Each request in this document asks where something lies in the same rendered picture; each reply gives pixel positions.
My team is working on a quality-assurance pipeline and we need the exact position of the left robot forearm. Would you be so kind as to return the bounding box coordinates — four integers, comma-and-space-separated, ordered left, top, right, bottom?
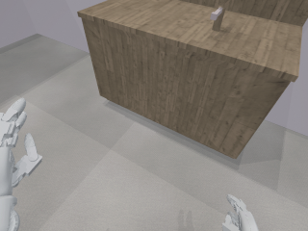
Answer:
0, 195, 20, 231

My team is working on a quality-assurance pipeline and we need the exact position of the counter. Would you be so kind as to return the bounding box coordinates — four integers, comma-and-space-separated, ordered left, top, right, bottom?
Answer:
77, 0, 308, 159

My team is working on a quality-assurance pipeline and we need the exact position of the robot left hand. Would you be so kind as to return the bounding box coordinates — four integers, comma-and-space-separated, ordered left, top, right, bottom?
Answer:
0, 97, 42, 196

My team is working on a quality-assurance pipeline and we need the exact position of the robot right hand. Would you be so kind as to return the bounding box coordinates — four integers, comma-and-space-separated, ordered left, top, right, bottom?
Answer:
222, 194, 259, 231

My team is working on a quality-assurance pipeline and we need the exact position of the tap lever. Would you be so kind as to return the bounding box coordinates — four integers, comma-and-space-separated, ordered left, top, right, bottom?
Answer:
210, 8, 223, 21

